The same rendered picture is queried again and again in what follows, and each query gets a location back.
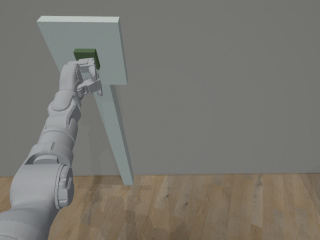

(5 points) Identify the button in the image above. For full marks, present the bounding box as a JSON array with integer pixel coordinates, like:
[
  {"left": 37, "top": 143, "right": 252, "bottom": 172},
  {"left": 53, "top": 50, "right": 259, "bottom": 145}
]
[{"left": 73, "top": 48, "right": 100, "bottom": 70}]

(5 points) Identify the left robot upper arm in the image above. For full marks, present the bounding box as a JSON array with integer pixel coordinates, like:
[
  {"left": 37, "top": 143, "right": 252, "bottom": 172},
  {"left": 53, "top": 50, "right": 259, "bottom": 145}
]
[{"left": 0, "top": 163, "right": 75, "bottom": 240}]

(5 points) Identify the panel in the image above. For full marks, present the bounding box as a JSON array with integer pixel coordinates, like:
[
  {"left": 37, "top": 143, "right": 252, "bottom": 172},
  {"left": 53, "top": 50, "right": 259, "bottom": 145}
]
[{"left": 36, "top": 16, "right": 134, "bottom": 185}]

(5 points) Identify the robot left forearm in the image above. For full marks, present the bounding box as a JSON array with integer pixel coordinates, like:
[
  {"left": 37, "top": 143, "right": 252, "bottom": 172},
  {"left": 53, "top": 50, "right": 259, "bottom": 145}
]
[{"left": 9, "top": 90, "right": 81, "bottom": 206}]

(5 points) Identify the left robot hand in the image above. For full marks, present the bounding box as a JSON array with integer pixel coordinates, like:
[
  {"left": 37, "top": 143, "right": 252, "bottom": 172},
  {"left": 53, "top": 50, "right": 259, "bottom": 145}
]
[{"left": 59, "top": 58, "right": 103, "bottom": 101}]

